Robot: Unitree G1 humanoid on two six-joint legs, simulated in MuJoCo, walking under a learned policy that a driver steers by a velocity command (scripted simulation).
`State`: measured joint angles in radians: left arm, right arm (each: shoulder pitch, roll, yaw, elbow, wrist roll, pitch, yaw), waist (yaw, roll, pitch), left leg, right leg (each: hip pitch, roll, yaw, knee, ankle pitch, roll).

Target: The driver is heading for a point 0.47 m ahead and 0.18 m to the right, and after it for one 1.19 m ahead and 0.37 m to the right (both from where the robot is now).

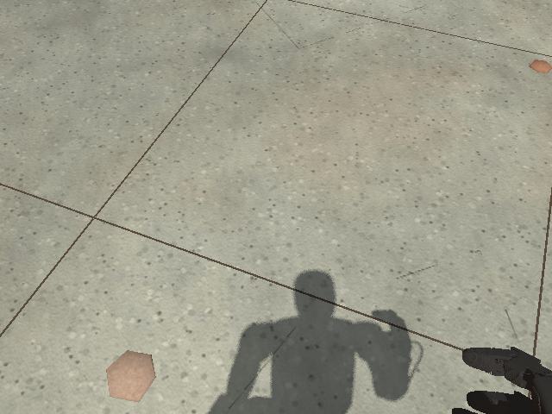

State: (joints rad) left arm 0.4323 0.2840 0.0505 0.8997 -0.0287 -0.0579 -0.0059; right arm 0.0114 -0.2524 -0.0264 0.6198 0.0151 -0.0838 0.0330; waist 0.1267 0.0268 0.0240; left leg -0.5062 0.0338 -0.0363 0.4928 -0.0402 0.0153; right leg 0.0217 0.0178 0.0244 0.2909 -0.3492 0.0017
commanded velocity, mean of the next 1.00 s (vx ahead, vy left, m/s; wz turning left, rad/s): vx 0.37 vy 0.00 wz -0.50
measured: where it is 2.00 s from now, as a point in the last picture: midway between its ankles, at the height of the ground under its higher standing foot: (377, 391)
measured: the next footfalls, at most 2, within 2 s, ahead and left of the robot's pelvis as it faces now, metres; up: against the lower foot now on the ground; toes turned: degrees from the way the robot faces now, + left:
left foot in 0.02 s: +0.18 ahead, +0.13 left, +0.00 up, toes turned -1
right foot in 0.54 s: +0.41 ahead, -0.18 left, +0.00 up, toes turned -21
